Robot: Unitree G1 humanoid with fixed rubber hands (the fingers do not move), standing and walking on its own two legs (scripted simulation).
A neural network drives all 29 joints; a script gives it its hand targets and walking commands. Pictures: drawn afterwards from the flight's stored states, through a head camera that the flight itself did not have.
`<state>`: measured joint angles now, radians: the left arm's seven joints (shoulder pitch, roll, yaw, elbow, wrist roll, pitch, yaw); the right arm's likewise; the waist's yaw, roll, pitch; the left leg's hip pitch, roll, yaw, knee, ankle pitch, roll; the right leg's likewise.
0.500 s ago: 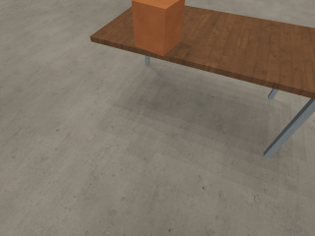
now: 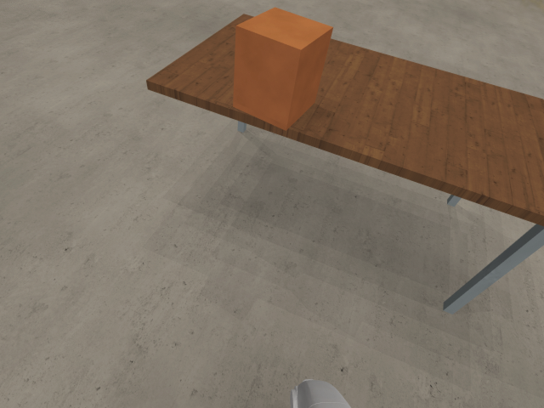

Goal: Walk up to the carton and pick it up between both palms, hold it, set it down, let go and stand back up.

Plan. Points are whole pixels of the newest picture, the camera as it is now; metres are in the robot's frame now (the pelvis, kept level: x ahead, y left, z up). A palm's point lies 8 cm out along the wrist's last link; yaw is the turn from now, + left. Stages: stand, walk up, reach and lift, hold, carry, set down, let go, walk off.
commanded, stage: walk up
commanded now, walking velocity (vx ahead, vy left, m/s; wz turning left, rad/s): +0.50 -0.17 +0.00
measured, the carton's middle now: (280, 69) +1.03 -0.09 -0.01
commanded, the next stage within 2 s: none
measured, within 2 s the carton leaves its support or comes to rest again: neither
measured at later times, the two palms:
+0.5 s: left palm (161, 333) +0.27 +0.16 -0.13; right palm (406, 298) +0.34 -0.33 -0.15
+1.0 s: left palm (151, 232) +0.51 +0.23 -0.16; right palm (367, 233) +0.49 -0.27 -0.12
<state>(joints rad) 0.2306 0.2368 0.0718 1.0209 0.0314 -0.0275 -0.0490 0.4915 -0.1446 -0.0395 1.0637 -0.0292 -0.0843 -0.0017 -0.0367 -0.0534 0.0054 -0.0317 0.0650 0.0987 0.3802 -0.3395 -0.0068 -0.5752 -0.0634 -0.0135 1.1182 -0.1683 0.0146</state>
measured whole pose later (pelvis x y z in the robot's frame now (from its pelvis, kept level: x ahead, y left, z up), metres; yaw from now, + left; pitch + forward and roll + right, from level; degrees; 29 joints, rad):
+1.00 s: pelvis +0.48 -0.01 +0.00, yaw +0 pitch -1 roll -2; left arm 0.23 0.24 0.08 1.06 0.03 0.00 -0.01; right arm 0.28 -0.17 -0.05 1.03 -0.02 -0.07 -0.01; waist -0.03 -0.06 0.09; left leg -0.30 0.09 0.13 0.47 -0.15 0.03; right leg -0.42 -0.05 -0.04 1.12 -0.35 0.03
